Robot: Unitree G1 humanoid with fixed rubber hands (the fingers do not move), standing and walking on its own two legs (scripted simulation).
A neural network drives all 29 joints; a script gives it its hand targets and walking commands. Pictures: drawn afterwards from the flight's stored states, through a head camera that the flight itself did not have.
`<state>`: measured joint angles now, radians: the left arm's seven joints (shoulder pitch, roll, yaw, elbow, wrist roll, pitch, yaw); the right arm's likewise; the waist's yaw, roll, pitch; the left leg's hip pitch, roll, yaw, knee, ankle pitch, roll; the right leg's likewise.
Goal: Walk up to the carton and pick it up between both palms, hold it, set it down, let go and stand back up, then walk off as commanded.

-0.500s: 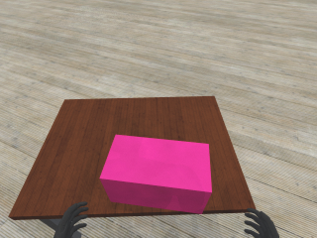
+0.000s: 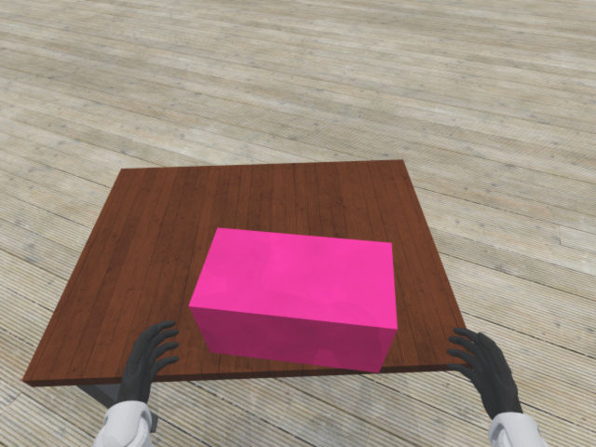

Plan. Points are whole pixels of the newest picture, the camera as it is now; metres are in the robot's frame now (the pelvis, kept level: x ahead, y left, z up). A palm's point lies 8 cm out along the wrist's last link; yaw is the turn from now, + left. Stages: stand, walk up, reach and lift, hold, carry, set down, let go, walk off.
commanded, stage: reach and lift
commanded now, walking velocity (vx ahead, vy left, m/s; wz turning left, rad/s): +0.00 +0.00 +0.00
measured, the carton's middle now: (297, 299) +0.40 +0.03 -0.11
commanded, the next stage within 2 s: none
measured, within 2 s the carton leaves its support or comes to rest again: neither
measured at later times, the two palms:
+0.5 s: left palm (140, 318) +0.30 +0.25 +0.01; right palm (494, 323) +0.31 -0.26 -0.01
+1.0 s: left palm (141, 251) +0.38 +0.26 +0.05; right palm (489, 256) +0.39 -0.26 +0.05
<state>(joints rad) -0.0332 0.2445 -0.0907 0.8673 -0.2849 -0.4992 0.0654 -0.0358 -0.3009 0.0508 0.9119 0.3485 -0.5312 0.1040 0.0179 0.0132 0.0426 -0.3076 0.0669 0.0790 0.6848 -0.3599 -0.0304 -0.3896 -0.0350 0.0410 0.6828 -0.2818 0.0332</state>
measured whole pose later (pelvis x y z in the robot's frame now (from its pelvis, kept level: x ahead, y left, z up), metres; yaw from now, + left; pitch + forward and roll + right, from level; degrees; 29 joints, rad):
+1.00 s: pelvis +0.01 -0.01 +0.01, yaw +2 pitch +11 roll -1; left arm -0.58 0.37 -0.03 0.96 -0.35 -0.12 -0.02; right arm -0.53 -0.45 0.11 0.96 0.47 -0.18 0.05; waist 0.00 0.02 -0.11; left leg -0.51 0.08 0.02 0.62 -0.30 -0.04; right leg -0.54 -0.02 -0.02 0.56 -0.21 0.02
